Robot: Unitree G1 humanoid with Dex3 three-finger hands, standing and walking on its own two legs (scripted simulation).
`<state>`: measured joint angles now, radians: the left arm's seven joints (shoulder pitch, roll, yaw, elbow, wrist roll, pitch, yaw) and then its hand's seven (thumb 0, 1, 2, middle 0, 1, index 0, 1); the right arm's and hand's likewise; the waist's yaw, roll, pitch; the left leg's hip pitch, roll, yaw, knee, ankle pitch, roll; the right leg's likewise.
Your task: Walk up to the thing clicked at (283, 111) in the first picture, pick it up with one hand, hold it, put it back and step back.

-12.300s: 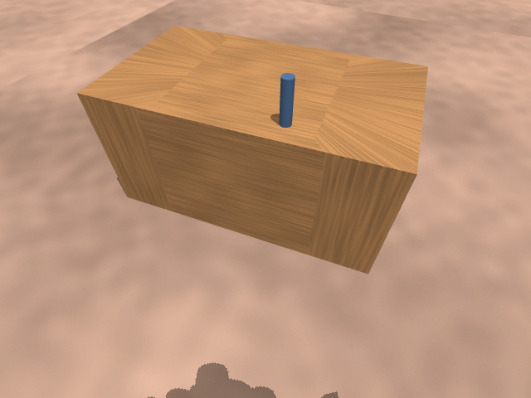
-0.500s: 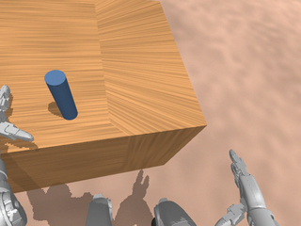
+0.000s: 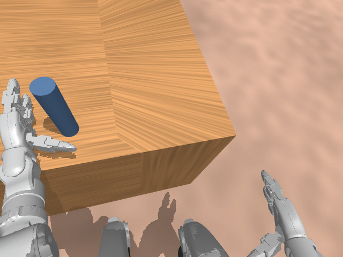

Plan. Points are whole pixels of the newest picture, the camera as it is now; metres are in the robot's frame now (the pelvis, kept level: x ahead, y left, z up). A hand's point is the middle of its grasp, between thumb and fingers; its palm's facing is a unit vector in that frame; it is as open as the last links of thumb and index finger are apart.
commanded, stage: close in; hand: left
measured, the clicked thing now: (58, 111) +0.45 +0.21 +0.03
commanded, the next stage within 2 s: close in 0.08 s
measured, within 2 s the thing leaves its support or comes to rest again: leaves its support in 1.30 s
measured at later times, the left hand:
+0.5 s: hand (64, 114) +0.45 +0.20 +0.02, palm faces +0.14 -0.99 +0.02, open 14.6 cm
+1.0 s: hand (64, 117) +0.44 +0.20 +0.01, palm faces +0.16 -0.99 -0.01, open 6.4 cm
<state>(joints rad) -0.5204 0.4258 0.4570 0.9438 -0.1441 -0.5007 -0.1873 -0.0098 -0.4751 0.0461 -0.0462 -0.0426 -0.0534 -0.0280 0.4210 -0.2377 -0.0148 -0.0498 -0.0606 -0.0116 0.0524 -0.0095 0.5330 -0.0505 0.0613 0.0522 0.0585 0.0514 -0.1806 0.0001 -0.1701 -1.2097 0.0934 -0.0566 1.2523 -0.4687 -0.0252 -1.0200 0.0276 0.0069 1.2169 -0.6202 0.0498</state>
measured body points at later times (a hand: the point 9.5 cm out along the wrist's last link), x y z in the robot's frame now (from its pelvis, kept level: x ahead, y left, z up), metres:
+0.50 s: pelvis +0.00 +0.00 +0.01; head +0.12 +0.05 +0.44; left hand +0.43 +0.25 +0.02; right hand +0.16 -0.25 +0.02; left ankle +0.06 +0.13 -0.62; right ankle -0.02 -0.16 -0.62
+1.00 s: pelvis +0.00 +0.00 +0.00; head +0.12 +0.05 +0.44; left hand +0.43 +0.25 +0.01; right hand +0.16 -0.25 +0.02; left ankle +0.06 +0.13 -0.62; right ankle -0.02 -0.16 -0.62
